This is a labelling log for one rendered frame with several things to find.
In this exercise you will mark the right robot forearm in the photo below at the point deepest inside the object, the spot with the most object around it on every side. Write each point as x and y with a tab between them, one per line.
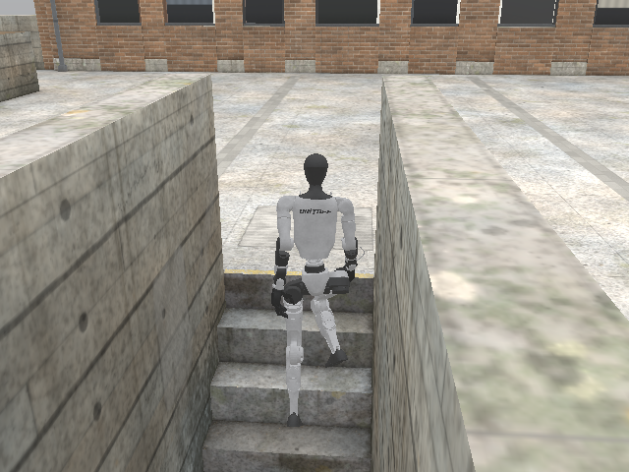
351	258

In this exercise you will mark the humanoid robot torso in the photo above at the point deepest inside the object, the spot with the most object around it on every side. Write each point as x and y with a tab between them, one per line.
314	237

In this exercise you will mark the left robot forearm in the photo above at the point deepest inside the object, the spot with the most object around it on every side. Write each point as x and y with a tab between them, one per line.
280	269

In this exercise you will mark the robot right hand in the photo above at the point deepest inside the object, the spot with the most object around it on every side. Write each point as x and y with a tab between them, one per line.
351	274

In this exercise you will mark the robot left upper arm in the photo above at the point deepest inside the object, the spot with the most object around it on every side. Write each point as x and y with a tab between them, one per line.
284	206

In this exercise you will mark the left robot foot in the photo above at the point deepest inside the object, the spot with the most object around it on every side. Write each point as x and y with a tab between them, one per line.
294	420

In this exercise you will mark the robot right upper arm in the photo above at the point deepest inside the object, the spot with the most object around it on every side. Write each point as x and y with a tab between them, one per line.
345	206

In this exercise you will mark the robot left hand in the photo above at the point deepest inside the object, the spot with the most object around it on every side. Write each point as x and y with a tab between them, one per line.
275	301

